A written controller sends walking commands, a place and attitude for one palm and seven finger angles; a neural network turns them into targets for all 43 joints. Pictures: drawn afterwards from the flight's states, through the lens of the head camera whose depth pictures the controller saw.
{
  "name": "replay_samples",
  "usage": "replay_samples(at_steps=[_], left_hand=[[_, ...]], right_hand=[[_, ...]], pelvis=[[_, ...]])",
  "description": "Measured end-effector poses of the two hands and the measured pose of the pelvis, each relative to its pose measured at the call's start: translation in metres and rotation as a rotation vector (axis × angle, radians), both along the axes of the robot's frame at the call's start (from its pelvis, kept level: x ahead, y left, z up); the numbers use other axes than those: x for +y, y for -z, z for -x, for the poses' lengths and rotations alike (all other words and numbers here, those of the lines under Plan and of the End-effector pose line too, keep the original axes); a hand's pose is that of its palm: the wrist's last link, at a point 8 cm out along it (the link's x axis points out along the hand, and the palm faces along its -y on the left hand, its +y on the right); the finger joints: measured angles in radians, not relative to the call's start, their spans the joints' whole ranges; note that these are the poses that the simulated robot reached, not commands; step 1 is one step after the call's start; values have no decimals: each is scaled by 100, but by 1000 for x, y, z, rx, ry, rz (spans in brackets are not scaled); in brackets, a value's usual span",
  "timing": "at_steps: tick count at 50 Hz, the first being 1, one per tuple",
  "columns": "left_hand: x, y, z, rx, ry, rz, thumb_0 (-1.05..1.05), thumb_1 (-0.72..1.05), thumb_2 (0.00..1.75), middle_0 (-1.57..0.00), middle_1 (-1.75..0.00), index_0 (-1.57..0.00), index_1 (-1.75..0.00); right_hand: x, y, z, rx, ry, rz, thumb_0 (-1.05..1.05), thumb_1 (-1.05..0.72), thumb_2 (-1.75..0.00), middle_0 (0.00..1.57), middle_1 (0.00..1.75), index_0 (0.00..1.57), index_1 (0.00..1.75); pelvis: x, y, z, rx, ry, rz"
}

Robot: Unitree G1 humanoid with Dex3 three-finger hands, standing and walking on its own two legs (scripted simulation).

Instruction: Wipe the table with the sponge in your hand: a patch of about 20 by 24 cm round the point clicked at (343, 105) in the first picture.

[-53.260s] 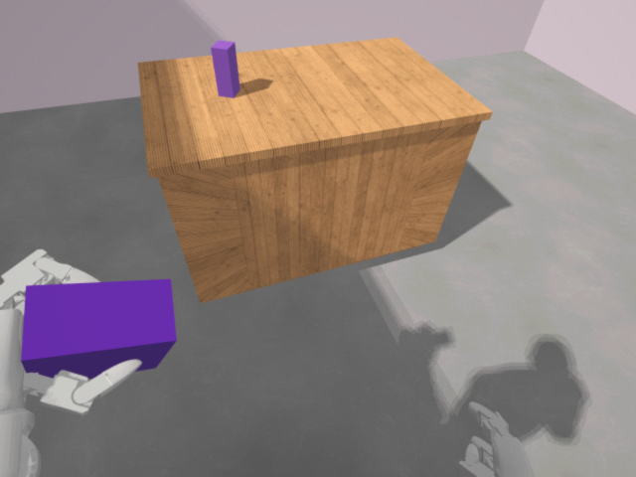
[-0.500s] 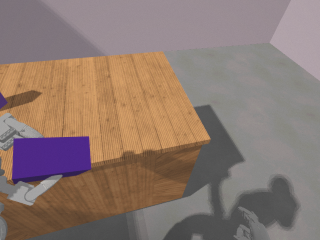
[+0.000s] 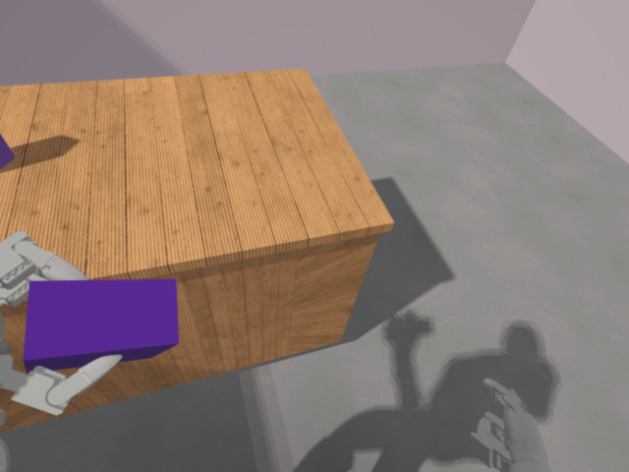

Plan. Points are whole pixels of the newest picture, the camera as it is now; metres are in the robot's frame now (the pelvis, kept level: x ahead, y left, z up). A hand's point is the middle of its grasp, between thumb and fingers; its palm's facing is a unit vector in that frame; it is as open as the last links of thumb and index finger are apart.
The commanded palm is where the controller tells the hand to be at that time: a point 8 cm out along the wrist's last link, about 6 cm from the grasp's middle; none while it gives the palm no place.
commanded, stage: step back with the hand held close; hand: left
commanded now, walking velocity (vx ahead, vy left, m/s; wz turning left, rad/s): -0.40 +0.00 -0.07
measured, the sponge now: (121, 325) +0.23 +0.21 +0.12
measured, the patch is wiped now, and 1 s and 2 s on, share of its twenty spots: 1.00 1.00 1.00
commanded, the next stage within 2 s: stop stepping back and stand still in 0.10 s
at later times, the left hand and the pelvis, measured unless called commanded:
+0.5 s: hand out of the picture +0.04 +0.22 +0.16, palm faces +0.35 -0.87 -0.35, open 9.9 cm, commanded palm -0.01 +0.26 +0.19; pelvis -0.18 -0.01 +0.00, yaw -2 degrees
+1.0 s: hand out of the picture -0.04 +0.20 +0.18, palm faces +0.32 -0.88 -0.35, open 9.9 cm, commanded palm -0.08 +0.24 +0.19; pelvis -0.26 -0.03 +0.00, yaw -4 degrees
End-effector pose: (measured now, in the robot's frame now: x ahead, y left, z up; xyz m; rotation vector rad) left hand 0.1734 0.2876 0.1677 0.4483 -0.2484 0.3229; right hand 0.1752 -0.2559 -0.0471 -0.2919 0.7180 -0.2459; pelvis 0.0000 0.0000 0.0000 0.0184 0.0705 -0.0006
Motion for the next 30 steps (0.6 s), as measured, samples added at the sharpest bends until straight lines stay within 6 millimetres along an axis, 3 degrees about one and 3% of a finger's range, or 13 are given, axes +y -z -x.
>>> replay_samples(at_steps=[6,10,16,23,26,30], left_hand=[[-16,-14,39,-43,1,30,-1,-52,108,-76,-136,-76,-139],[-36,-21,63,-79,26,0,-1,-52,108,-76,-136,-76,-139],[-49,-16,108,-22,67,5,-1,-52,108,-76,-136,-76,-139],[-28,-3,159,-14,41,15,-1,-52,108,-76,-136,-77,-139],[-22,-7,174,-50,18,12,-1,-52,108,-76,-136,-77,-139],[-25,-17,194,-72,-5,29,-1,-52,108,-76,-136,-77,-139]], right_hand=[[30,7,47,-51,-72,-109,1,-91,-90,20,30,20,30],[33,24,78,-54,-102,-169,1,-91,-90,20,30,20,30],[12,23,142,5,-47,-165,1,-91,-90,20,30,20,30],[-26,8,212,-16,27,-6,1,-91,-90,20,30,20,30],[-31,5,241,-35,56,4,1,-91,-90,20,30,20,30],[-29,7,273,-53,75,-57,1,-91,-90,20,30,20,30]], pelvis=[[-6,-4,38,-47,36,22],[-17,4,70,-64,50,37],[-24,-3,117,-52,40,-8],[-15,2,163,-36,41,23],[-15,2,184,-83,47,8],[-19,-5,194,-100,36,24]])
